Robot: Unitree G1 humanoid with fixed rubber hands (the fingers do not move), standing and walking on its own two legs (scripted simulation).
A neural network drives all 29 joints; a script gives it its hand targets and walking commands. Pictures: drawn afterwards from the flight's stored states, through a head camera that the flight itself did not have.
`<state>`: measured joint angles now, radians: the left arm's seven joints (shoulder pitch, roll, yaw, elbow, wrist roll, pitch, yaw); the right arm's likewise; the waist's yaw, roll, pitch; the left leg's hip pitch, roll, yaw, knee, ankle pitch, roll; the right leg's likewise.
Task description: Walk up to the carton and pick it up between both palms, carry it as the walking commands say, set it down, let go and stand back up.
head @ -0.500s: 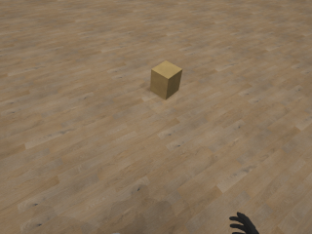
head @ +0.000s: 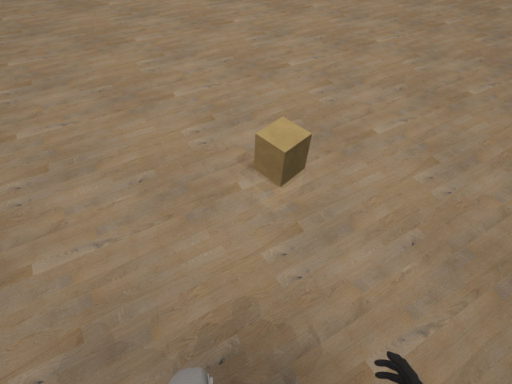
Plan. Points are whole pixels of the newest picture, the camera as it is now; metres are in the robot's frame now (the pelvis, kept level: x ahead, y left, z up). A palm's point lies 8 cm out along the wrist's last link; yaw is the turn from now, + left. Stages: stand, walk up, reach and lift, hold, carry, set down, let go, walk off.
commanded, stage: walk up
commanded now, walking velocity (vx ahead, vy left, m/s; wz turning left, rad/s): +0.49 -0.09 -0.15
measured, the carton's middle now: (281, 151) +1.30 -0.13 -0.64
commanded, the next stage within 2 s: none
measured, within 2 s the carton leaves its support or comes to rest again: neither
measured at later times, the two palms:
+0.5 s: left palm (159, 274) +0.34 +0.21 -0.13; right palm (409, 341) +0.22 -0.28 -0.14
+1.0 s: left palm (197, 181) +0.60 +0.17 -0.13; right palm (393, 219) +0.49 -0.32 -0.12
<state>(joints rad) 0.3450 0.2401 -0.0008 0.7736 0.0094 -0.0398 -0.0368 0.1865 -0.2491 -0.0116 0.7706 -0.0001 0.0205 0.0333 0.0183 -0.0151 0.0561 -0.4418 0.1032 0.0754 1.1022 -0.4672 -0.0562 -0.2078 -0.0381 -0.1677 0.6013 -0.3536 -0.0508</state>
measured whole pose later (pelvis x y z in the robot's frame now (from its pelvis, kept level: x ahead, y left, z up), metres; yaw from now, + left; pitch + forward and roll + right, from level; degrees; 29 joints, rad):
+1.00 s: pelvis +0.48 -0.06 -0.01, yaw -6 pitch +0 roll +0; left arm 0.22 0.24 0.00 0.82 0.01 -0.01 -0.06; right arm 0.36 -0.25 -0.01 0.79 0.00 -0.02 0.01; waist -0.01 -0.02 0.01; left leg -0.13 0.16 0.19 0.62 -0.46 -0.08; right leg -0.46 -0.03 -0.05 0.82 -0.39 0.02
